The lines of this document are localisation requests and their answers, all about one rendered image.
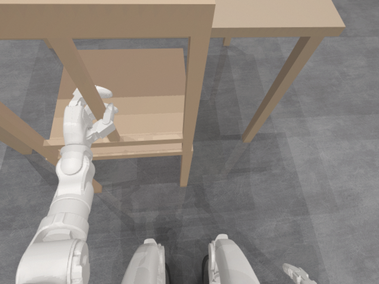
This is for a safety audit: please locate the right robot shin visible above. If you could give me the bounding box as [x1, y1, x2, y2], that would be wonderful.
[208, 234, 228, 284]

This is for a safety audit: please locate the left robot thigh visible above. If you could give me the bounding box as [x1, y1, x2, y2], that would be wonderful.
[121, 243, 165, 284]

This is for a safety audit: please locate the left robot hand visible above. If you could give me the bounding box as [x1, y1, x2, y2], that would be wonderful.
[63, 85, 118, 149]

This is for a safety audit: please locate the table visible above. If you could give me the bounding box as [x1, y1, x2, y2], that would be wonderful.
[0, 0, 346, 154]

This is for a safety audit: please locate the robot left forearm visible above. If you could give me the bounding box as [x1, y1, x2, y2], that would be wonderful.
[15, 144, 95, 284]

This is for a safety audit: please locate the chair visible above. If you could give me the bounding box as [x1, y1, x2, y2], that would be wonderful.
[0, 0, 216, 193]

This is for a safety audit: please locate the left robot upper arm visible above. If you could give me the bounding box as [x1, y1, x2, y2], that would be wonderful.
[18, 238, 90, 284]

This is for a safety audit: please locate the right robot hand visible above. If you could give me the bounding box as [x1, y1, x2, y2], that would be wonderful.
[282, 263, 317, 284]

